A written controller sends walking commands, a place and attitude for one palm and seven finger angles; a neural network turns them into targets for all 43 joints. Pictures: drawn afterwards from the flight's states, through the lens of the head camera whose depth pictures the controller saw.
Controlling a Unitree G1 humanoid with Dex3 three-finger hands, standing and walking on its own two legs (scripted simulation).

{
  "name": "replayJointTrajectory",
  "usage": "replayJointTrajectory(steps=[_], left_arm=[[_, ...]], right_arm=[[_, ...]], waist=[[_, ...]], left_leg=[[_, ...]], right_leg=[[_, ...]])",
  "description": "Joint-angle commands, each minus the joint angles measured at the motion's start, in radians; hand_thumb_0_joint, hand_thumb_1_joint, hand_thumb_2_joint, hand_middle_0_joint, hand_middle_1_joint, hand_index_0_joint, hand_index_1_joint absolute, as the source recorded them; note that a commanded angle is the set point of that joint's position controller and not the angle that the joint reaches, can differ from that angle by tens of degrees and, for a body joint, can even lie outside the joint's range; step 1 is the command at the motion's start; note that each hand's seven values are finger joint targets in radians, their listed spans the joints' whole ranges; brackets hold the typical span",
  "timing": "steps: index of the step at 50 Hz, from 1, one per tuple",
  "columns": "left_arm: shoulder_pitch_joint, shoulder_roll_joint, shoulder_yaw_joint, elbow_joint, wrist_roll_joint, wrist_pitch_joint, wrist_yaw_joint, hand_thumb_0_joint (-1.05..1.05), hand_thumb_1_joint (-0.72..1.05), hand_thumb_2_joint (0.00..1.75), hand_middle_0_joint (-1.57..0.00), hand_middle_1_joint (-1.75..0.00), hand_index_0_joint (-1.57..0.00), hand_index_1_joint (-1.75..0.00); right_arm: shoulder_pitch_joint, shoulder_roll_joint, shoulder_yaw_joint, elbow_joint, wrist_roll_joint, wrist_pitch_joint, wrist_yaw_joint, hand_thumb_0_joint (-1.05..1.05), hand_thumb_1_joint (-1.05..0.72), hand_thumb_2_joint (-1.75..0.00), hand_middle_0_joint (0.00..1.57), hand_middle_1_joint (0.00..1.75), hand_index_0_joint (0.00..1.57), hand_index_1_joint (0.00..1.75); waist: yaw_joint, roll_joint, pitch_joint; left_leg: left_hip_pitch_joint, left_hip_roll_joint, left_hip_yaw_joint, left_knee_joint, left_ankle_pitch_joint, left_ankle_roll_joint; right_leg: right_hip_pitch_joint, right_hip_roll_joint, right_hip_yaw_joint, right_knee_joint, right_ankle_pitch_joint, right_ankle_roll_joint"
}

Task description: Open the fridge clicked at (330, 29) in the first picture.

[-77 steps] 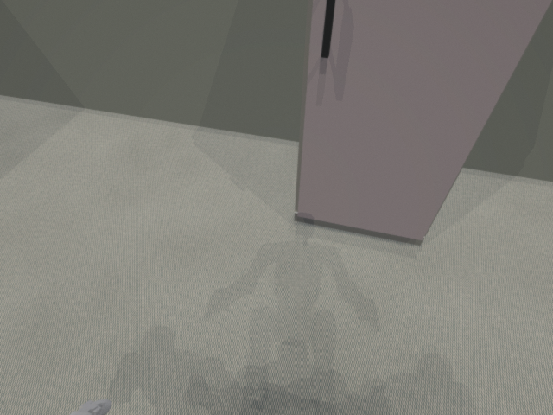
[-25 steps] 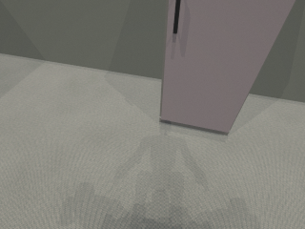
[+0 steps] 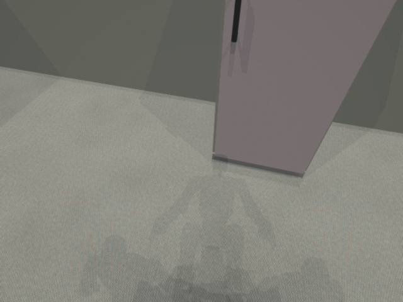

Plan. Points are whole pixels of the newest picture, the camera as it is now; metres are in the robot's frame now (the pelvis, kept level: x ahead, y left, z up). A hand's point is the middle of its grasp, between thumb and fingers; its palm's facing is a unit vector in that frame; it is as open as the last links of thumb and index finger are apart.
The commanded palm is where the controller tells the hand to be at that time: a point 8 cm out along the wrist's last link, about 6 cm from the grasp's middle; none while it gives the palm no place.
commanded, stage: walk to a spot facing it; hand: left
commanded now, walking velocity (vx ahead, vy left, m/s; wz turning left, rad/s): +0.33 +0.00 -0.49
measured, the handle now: (238, 7) +1.02 -0.07 +0.18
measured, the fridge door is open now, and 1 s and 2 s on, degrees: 0 0 0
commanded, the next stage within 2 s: take the last steps up to it in 0.68 s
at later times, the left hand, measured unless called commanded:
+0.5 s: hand out of the picture +0.06 +0.19 -0.20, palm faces -0.04 -0.99 -0.15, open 7.4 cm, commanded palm none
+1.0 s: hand (171, 197) +0.45 +0.13 -0.19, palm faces -0.36 -0.91 -0.23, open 7.4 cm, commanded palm none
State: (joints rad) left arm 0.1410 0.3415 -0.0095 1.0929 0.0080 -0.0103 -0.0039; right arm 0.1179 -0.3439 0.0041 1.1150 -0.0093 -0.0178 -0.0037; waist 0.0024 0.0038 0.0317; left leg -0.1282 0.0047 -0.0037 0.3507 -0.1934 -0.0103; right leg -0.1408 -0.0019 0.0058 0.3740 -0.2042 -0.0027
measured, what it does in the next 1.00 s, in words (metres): walks ahead, turning right: left foot, then right foot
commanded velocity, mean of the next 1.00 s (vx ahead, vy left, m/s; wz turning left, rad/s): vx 0.23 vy -0.01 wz -0.33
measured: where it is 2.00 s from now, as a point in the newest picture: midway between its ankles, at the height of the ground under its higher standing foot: (222, 240)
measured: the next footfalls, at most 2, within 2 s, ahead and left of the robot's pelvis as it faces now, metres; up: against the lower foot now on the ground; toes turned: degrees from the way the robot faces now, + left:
left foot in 0.50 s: +0.13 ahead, +0.12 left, +0.00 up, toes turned -2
right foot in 0.90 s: +0.35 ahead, -0.11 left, +0.00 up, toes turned -27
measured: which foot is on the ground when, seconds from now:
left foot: down 0.00-0.38, up 0.40-0.48, down 0.50-0.90, up 0.92-1.00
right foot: down 0.00-0.52, up 0.54-0.88, down 0.90-1.00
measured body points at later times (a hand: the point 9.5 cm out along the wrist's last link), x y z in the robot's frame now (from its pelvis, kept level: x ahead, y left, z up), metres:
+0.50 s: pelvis +0.10 +0.02 -0.03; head +0.13 +0.03 +0.42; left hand +0.06 +0.24 -0.19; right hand +0.09 -0.24 -0.17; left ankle +0.09 +0.12 -0.75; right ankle +0.00 -0.12 -0.75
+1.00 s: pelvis +0.26 -0.01 -0.03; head +0.30 -0.03 +0.41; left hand +0.46 +0.17 -0.17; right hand +0.14 -0.21 -0.19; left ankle +0.18 +0.14 -0.64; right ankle +0.32 -0.09 -0.75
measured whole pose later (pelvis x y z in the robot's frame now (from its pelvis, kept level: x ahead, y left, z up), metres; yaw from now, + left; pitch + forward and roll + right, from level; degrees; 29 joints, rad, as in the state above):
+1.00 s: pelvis +0.26 -0.01 -0.03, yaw -21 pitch -2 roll -1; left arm 0.11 0.21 0.05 0.93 0.01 -0.04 0.00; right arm 0.34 -0.16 -0.04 1.10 -0.02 -0.01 -0.02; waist -0.03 0.02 0.13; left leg -0.31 0.08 0.08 1.29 -0.46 0.00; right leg -0.40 0.05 -0.17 0.65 -0.24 -0.13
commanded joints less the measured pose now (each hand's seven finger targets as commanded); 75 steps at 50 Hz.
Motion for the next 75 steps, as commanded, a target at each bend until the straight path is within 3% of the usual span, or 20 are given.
replayJointTrajectory(steps=[1,8,14,19,22,24,26,28,32,41,44,45,46,48,52,63,67,69,70,75], left_arm=[[-0.01,0.14,0.03,-0.052,0.002,-0.011,0.018,0.0,0.9,0.9,-0.2,-0.3,-0.2,-0.3],[0.113,0.084,0.052,-0.086,0.018,0.021,-0.011,0.0,0.9,0.9,-0.2,-0.3,-0.2,-0.3],[0.214,0.041,0.077,-0.107,0.017,-0.012,-0.011,0.0,0.9,0.9,-0.2,-0.3,-0.2,-0.3],[0.406,0.072,0.103,-0.042,0.019,-0.038,0.02,0.0,0.9,0.9,-0.2,-0.3,-0.2,-0.3],[0.352,0.048,0.103,-0.043,0.028,-0.036,0.033,0.0,0.9,0.9,-0.2,-0.3,-0.2,-0.3],[0.194,0.027,0.104,-0.085,0.01,-0.034,0.022,0.0,0.9,0.9,-0.2,-0.3,-0.2,-0.3],[0.131,-0.067,0.097,-0.15,0.0,-0.041,0.008,0.0,0.9,0.9,-0.2,-0.3,-0.2,-0.3],[0.063,-0.071,0.094,-0.146,0.016,-0.024,-0.004,0.0,0.9,0.9,-0.2,-0.3,-0.2,-0.3],[0.13,-0.139,0.092,-0.134,0.023,0.019,-0.027,0.0,0.9,0.9,-0.2,-0.3,-0.2,-0.3],[0.081,-0.107,0.087,-0.187,0.027,0.019,-0.025,0.0,0.9,0.9,-0.2,-0.3,-0.2,-0.3],[0.311,0.004,0.106,-0.122,0.038,-0.008,-0.006,0.0,0.9,0.9,-0.2,-0.3,-0.2,-0.3],[0.377,0.078,0.114,-0.112,0.026,-0.023,0.004,0.0,0.9,0.9,-0.2,-0.3,-0.2,-0.3],[0.341,0.095,0.113,-0.126,0.002,-0.021,0.013,0.0,0.9,0.9,-0.2,-0.3,-0.2,-0.3],[0.148,0.024,0.099,-0.172,0.001,-0.02,0.028,0.0,0.9,0.9,-0.2,-0.3,-0.2,-0.3],[0.093,-0.037,0.071,-0.15,0.013,-0.043,0.024,0.0,0.9,0.9,-0.2,-0.3,-0.2,-0.3],[0.233,-0.037,0.081,-0.053,0.021,-0.051,0.009,0.0,0.9,0.9,-0.2,-0.3,-0.2,-0.3],[0.229,-0.055,0.079,-0.033,0.01,-0.043,0.009,0.0,0.9,0.9,-0.2,-0.3,-0.2,-0.3],[0.219,-0.144,0.062,-0.069,0.004,-0.045,-0.001,0.0,0.9,0.9,-0.2,-0.3,-0.2,-0.3],[0.12,-0.105,0.062,-0.102,0.019,-0.045,0.004,0.0,0.9,0.9,-0.2,-0.3,-0.2,-0.3],[0.18,-0.146,0.069,-0.033,0.022,-0.027,-0.012,0.0,0.9,0.9,-0.2,-0.3,-0.2,-0.3]], right_arm=[[-0.025,-0.136,-0.023,-0.049,-0.001,-0.012,-0.009,0.0,-0.9,-0.9,0.2,0.3,0.2,0.3],[0.083,-0.1,-0.042,-0.076,-0.015,0.009,-0.002,0.0,-0.9,-0.9,0.2,0.3,0.2,0.3],[0.134,-0.05,-0.058,-0.114,-0.007,-0.028,-0.009,0.0,-0.9,-0.9,0.2,0.3,0.2,0.3],[0.007,0.037,-0.045,-0.176,-0.003,-0.054,-0.014,0.0,-0.9,-0.9,0.2,0.3,0.2,0.3],[0.021,0.056,-0.052,-0.185,0.007,-0.062,-0.014,0.0,-0.9,-0.9,0.2,0.3,0.2,0.3],[0.275,0.05,-0.059,-0.1,0.004,-0.069,-0.02,0.0,-0.9,-0.9,0.2,0.3,0.2,0.3],[0.509,-0.081,-0.084,-0.018,-0.015,-0.065,-0.037,0.0,-0.9,-0.9,0.2,0.3,0.2,0.3],[0.396,0.012,-0.06,-0.062,-0.012,-0.062,-0.037,0.0,-0.9,-0.9,0.2,0.3,0.2,0.3],[0.322,0.078,-0.04,-0.074,-0.014,-0.073,-0.047,0.0,-0.9,-0.9,0.2,0.3,0.2,0.3],[0.286,0.02,-0.073,-0.086,-0.004,-0.045,-0.049,0.0,-0.9,-0.9,0.2,0.3,0.2,0.3],[0.25,0.042,-0.068,-0.095,0.01,-0.04,-0.032,0.0,-0.9,-0.9,0.2,0.3,0.2,0.3],[0.291,0.119,-0.053,-0.107,0.019,-0.042,-0.026,0.0,-0.9,-0.9,0.2,0.3,0.2,0.3],[0.26,0.102,-0.057,-0.128,0.009,-0.033,-0.027,0.0,-0.9,-0.9,0.2,0.3,0.2,0.3],[0.278,0.083,-0.06,-0.106,-0.011,-0.015,-0.015,0.0,-0.9,-0.9,0.2,0.3,0.2,0.3],[0.304,0.131,-0.05,-0.062,-0.023,0.02,-0.006,0.0,-0.9,-0.9,0.2,0.3,0.2,0.3],[0.126,0.162,-0.057,-0.117,-0.015,-0.008,0.02,0.0,-0.9,-0.9,0.2,0.3,0.2,0.3],[0.241,0.143,-0.054,-0.069,-0.015,-0.031,0.012,0.0,-0.9,-0.9,0.2,0.3,0.2,0.3],[0.445,-0.01,-0.087,-0.014,-0.03,-0.041,-0.004,0.0,-0.9,-0.9,0.2,0.3,0.2,0.3],[0.494,-0.018,-0.085,0.007,-0.029,-0.036,-0.016,0.0,-0.9,-0.9,0.2,0.3,0.2,0.3],[0.307,0.096,-0.048,-0.022,-0.012,-0.067,-0.034,0.0,-0.9,-0.9,0.2,0.3,0.2,0.3]], waist=[[0.0,-0.008,-0.073],[0.006,-0.019,0.103],[0.013,-0.028,0.069],[0.091,-0.187,0.054],[0.046,-0.148,0.023],[-0.105,-0.068,-0.057],[-0.138,0.32,-0.066],[-0.091,0.036,0.109],[-0.001,0.155,0.13],[0.042,0.162,0.009],[0.151,0.005,-0.129],[0.14,-0.204,-0.227],[0.13,-0.125,-0.211],[0.039,-0.117,-0.112],[-0.037,-0.031,-0.007],[0.028,-0.087,0.041],[-0.034,-0.036,0.022],[-0.103,0.337,-0.02],[-0.136,0.301,0.011],[-0.014,0.096,0.022]], left_leg=[[0.032,0.118,-0.073,-0.044,0.103,0.025],[-0.12,0.128,-0.064,0.005,-0.429,0.049],[-0.143,0.137,-0.034,0.181,-0.305,0.067],[-0.512,0.044,0.107,0.554,-0.378,-0.011],[-0.432,0.079,0.03,0.425,-0.398,0.006],[0.077,0.044,0.064,0.089,-0.117,0.026],[0.325,0.498,-0.436,-0.09,0.124,0.153],[0.144,0.481,-0.298,-0.074,0.25,0.179],[0.068,0.286,0.113,-0.038,0.58,0.037],[0.165,0.273,0.259,0.154,0.958,0.079],[-0.08,0.221,0.241,0.661,0.516,0.045],[-0.352,0.036,0.197,1.019,-0.363,0.002],[-0.397,0.048,0.033,1.099,-0.4,0.023],[-0.428,0.122,-0.014,1.093,-0.231,0.019],[-0.321,0.149,0.02,0.872,-0.131,-0.004],[-0.334,0.116,0.104,0.389,-0.154,0.004],[-0.037,0.076,0.16,0.132,-0.068,0.017],[0.23,0.402,-0.305,-0.083,-0.135,0.162],[0.216,0.458,-0.411,-0.142,-0.064,0.212],[0.086,0.3,-0.044,-0.123,0.325,0.148]], right_leg=[[0.0,-0.115,0.099,-0.057,0.112,-0.02],[-0.197,-0.046,0.181,-0.001,-0.394,-0.061],[-0.187,-0.054,0.255,0.117,-0.23,-0.11],[0.179,-0.277,0.568,0.016,0.401,-0.279],[0.145,-0.261,0.486,0.101,0.48,-0.255],[-0.194,-0.107,0.287,0.302,0.377,-0.145],[-0.586,0.055,0.037,0.808,-0.33,-0.029],[-0.627,-0.042,0.03,0.922,-0.246,-0.02],[-0.571,-0.043,-0.055,0.883,-0.099,-0.002],[-0.254,0.049,-0.194,0.337,0.073,-0.052],[0.179,-0.083,-0.049,0.154,0.235,-0.137],[0.336,-0.371,0.402,0.092,0.507,-0.272],[0.249,-0.414,0.442,-0.018,0.41,-0.324],[0.066,-0.361,0.374,-0.127,-0.097,-0.268],[-0.221,-0.25,0.121,-0.174,-0.068,-0.178],[-0.056,-0.278,0.069,-0.189,-0.166,-0.18],[-0.145,-0.204,-0.034,-0.027,-0.154,-0.118],[-0.452,-0.034,-0.202,0.466,-0.261,-0.015],[-0.542,-0.02,-0.119,0.672,-0.372,-0.018],[-0.48,-0.116,-0.045,0.751,-0.08,0.009]])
